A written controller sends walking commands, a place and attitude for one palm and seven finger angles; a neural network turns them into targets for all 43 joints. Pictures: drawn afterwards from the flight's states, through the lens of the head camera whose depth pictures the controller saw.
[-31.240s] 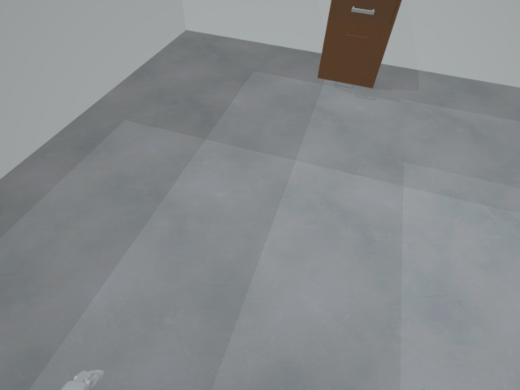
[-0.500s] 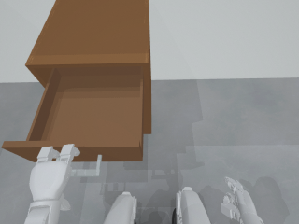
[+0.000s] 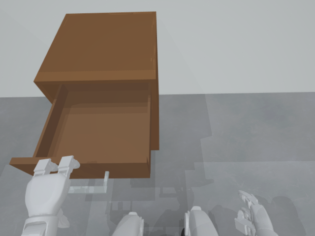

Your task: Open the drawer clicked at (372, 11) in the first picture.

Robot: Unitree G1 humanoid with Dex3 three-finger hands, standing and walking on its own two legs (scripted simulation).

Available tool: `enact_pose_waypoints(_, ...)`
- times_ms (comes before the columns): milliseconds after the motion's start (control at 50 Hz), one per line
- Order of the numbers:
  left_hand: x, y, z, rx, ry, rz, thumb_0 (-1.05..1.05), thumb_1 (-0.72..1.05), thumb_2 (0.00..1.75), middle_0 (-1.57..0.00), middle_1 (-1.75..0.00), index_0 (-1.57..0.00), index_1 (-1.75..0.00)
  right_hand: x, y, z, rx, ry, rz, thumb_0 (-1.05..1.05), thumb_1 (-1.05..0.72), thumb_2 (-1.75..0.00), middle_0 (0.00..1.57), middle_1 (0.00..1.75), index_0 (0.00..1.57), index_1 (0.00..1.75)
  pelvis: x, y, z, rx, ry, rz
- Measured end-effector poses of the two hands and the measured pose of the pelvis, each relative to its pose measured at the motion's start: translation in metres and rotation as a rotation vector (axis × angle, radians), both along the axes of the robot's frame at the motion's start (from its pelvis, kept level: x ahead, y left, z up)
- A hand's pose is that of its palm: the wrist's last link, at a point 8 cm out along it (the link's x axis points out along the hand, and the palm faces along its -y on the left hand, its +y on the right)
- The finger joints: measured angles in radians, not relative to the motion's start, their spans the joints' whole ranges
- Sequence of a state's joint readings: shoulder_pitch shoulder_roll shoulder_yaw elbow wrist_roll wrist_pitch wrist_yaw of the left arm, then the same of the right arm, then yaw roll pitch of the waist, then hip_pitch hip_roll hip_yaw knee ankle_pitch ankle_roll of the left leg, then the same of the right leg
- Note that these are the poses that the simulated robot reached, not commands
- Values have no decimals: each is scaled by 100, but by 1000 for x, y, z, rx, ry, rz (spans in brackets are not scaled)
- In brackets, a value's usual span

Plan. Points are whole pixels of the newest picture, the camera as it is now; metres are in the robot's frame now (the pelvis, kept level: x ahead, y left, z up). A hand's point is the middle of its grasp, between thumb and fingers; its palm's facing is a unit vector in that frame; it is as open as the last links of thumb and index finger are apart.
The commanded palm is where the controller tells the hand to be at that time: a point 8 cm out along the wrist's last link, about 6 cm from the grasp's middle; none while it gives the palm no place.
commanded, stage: lift the hand off the handle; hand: left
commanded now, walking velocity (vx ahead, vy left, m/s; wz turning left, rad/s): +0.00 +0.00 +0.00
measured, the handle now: (84, 182) +0.27 +0.25 -0.13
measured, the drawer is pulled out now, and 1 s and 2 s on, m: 0.30 0.30 0.30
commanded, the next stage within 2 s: draw the hand back to the body in 0.78 s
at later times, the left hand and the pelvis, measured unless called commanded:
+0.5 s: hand (51, 187) +0.23 +0.27 +0.00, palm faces -0.04 -0.07 -1.00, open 13.8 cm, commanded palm +0.21 +0.26 +0.05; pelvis +0.02 +0.01 +0.03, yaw -1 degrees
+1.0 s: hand (46, 190) +0.22 +0.27 +0.02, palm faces -0.06 -0.10 -0.99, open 13.8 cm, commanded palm +0.20 +0.26 +0.09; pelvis +0.03 +0.02 +0.04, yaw -1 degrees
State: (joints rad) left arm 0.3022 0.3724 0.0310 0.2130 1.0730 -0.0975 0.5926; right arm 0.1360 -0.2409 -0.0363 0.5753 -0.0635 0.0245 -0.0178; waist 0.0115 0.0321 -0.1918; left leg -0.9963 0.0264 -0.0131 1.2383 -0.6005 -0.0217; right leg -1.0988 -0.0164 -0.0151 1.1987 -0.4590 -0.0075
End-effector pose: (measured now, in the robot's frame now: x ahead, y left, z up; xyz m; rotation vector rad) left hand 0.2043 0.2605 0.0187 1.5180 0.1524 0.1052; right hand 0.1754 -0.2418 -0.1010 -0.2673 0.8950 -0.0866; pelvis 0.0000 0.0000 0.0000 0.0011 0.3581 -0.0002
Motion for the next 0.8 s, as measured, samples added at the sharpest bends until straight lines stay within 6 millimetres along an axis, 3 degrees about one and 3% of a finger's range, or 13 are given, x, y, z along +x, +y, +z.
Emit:
enact_pose_waypoints(360,9,2,24,-22,35,-3,0,-49,31,-32,-120,-32,-120,-5,6,26,11,10,-24,1,-90,-90,20,30,20,30,14,7,24,-3,-41,-9)
enact_pose_waypoints(800,7,8,54,-26,15,10,0,-49,31,-31,-120,-32,-120,22,21,54,35,-38,7,1,-90,-90,20,30,20,30,31,14,43,-11,-85,-14)
